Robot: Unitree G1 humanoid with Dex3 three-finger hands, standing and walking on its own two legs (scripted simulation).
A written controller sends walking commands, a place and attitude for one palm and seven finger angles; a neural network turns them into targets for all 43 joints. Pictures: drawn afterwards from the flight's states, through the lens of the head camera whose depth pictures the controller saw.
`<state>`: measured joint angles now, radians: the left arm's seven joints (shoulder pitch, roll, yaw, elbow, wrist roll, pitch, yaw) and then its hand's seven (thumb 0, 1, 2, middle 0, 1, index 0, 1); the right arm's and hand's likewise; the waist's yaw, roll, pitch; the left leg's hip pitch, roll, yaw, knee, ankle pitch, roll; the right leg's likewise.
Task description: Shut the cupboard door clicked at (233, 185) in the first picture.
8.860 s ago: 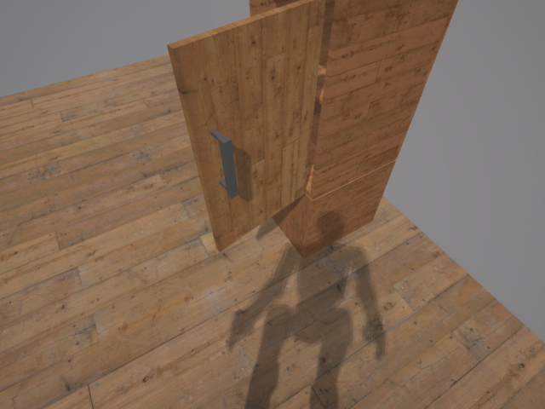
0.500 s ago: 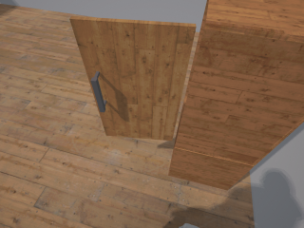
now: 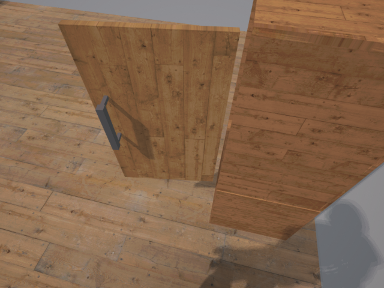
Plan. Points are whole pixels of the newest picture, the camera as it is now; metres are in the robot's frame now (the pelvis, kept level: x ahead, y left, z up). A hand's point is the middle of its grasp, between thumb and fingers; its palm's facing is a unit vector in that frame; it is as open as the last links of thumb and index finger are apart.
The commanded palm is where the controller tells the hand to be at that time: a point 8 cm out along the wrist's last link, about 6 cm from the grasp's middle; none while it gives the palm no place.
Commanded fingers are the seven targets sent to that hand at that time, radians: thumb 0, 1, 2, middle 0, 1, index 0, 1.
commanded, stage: come to a stop and stand still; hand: left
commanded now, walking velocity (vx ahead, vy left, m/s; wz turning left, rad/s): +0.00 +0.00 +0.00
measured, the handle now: (111, 124) +0.50 +0.24 +0.00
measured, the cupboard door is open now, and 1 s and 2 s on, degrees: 100 100 100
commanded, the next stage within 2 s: look again from close up in 0.46 s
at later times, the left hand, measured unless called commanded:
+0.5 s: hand out of the picture -0.01 +0.17 -0.16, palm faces +0.01 -0.97 -0.24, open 7.4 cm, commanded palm none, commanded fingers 0.00 0.90 0.90 -0.20 -0.30 -0.20 -0.30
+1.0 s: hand out of the picture +0.00 +0.17 -0.17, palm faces -0.02 -0.98 -0.18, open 7.3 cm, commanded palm none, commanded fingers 0.00 0.90 0.90 -0.20 -0.30 -0.20 -0.30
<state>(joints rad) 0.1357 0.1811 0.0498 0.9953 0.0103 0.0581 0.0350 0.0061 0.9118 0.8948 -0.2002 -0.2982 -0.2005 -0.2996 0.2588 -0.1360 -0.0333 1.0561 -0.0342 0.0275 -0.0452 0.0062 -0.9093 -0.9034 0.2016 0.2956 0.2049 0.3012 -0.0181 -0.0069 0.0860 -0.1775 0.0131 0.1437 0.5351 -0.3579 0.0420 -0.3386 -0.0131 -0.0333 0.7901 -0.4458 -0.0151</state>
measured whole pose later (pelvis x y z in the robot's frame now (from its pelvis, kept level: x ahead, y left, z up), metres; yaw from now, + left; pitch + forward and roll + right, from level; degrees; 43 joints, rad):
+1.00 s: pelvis -0.01 +0.00 +0.01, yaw -2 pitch -1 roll +0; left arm 0.30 0.15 -0.02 1.09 0.01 -0.02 0.04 0.01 0.92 0.89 -0.20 -0.30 -0.20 -0.30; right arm 0.29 -0.14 0.01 1.13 -0.01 -0.02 -0.02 0.01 -0.91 -0.90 0.20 0.30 0.20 0.30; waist -0.01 -0.01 0.02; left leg -0.20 0.00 0.09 0.44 -0.22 0.03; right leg -0.16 -0.01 -0.02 0.44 -0.26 0.00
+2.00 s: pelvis -0.03 -0.02 -0.09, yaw +1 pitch +15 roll -2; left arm 0.46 0.23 0.17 -0.08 -0.31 -0.34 -0.29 0.02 0.90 0.90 -0.78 -0.93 -0.78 -0.93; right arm 0.27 -0.19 0.00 0.53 0.02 -0.19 -0.06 0.02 -0.90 -0.90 0.21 0.30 0.21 0.30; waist 0.00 0.04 -0.16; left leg -0.96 0.04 -0.01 1.20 -0.51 0.01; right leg -0.88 0.01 -0.10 1.17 -0.56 -0.04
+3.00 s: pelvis -0.02 +0.00 -0.07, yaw +2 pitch +13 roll -2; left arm 0.38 0.25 0.16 -0.04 -0.30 -0.35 -0.28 0.02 0.90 0.90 -1.30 -1.50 -1.30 -1.50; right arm 0.29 -0.25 0.01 0.49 0.02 -0.17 -0.05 0.02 -0.90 -0.90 0.20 0.30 0.21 0.30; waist -0.01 0.04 -0.13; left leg -0.83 0.03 0.00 1.09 -0.49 0.02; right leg -0.74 0.01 -0.09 1.05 -0.52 -0.02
